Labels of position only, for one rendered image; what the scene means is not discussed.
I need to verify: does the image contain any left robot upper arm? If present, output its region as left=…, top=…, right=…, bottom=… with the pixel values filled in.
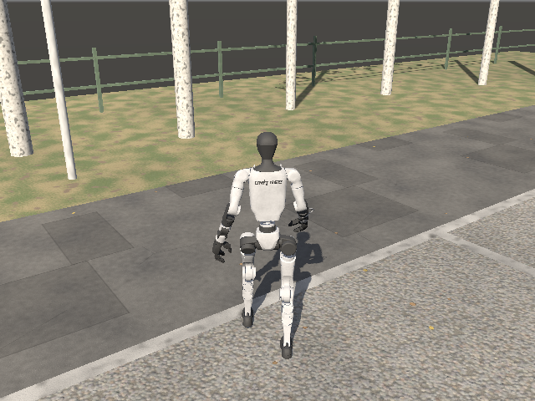
left=227, top=168, right=250, bottom=216

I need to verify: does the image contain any robot right forearm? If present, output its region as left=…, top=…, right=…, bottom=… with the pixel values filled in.
left=297, top=199, right=308, bottom=223

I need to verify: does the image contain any right robot upper arm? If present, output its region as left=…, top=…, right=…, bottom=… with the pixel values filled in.
left=284, top=168, right=307, bottom=212

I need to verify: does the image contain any right robot hand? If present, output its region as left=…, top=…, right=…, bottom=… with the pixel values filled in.
left=288, top=218, right=308, bottom=232

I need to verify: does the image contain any robot left forearm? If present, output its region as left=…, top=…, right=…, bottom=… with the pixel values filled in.
left=216, top=203, right=235, bottom=243

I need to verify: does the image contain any left robot hand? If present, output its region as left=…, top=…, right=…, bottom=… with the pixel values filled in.
left=212, top=239, right=232, bottom=263

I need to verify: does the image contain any humanoid robot torso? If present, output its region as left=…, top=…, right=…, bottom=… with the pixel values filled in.
left=248, top=164, right=287, bottom=251

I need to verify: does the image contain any robot right thigh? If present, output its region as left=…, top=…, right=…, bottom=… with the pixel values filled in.
left=279, top=234, right=297, bottom=302

